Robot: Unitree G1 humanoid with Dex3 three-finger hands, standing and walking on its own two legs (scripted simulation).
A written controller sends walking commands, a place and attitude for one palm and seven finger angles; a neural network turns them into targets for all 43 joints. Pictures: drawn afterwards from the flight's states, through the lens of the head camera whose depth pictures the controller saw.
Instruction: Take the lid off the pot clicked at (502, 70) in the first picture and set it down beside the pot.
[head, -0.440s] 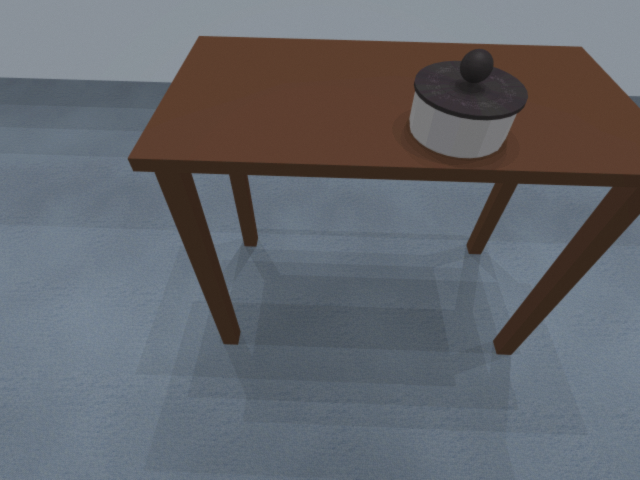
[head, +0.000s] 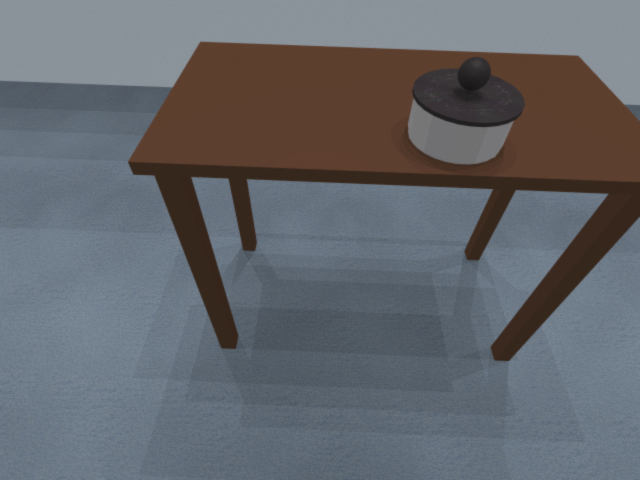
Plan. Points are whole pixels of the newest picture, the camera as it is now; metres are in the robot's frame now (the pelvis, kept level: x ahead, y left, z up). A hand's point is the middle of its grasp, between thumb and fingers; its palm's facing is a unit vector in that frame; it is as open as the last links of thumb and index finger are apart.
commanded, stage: look at it before walking up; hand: left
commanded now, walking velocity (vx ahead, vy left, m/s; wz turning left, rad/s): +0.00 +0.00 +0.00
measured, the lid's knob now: (474, 73) +0.74 -0.22 +0.16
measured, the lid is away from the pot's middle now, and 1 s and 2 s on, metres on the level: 0.00 0.00 0.00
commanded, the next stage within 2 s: walk to a spot facing it in 0.20 s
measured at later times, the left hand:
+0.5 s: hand out of the picture +0.04 +0.21 -0.17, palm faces -0.04 -0.97 -0.26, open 7.4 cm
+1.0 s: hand out of the picture +0.06 +0.14 -0.16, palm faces -0.23 -0.94 -0.26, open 7.4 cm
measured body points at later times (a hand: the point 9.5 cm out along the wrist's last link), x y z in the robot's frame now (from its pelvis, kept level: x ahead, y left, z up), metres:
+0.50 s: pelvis +0.00 +0.00 -0.01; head +0.02 +0.00 +0.44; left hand +0.04 +0.26 -0.15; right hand +0.04 -0.26 -0.15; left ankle +0.00 +0.13 -0.75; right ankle -0.01 -0.11 -0.74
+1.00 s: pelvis -0.02 -0.05 +0.00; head +0.03 -0.08 +0.44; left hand +0.08 +0.18 -0.14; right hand +0.01 -0.32 -0.16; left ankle +0.01 +0.13 -0.66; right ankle -0.02 -0.10 -0.75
